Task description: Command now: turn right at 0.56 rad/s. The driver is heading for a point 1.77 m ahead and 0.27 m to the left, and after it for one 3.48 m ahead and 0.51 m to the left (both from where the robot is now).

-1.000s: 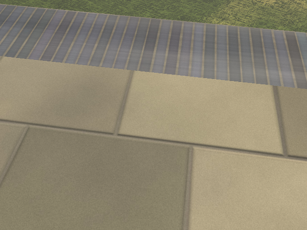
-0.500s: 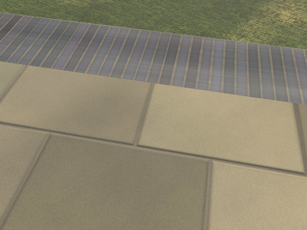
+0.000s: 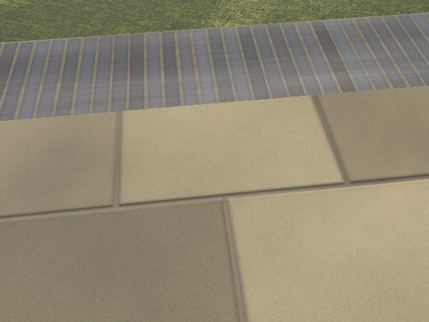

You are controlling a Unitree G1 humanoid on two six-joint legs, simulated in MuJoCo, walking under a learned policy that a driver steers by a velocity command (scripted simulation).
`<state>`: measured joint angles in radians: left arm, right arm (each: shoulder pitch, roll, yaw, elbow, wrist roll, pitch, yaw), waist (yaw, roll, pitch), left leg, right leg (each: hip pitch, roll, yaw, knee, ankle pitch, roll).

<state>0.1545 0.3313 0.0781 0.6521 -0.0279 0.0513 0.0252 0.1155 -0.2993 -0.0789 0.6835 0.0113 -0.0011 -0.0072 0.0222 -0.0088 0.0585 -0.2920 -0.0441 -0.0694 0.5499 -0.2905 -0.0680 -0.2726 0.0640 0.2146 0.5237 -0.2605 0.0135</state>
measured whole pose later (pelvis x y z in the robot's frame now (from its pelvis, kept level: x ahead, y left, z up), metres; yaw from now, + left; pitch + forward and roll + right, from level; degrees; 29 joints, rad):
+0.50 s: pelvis +0.01 +0.02 +0.00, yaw +5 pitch +1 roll -1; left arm 0.28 0.27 0.06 0.74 0.00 -0.04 0.04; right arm 0.22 -0.32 -0.07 0.70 0.03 0.00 0.00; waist 0.02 0.03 0.01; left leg -0.48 -0.02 -0.04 0.95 -0.41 0.01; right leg -0.12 -0.01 0.01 0.39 -0.29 0.01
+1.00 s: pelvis +0.19 +0.14 +0.01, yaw +18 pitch +1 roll -1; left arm 0.17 0.32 0.05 0.69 0.00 -0.09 -0.02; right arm 0.35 -0.27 -0.02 0.70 0.00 -0.07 0.01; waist -0.04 -0.04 0.02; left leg -0.08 -0.09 -0.03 0.28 -0.21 0.09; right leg -0.69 -0.10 0.02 0.88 -0.02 0.03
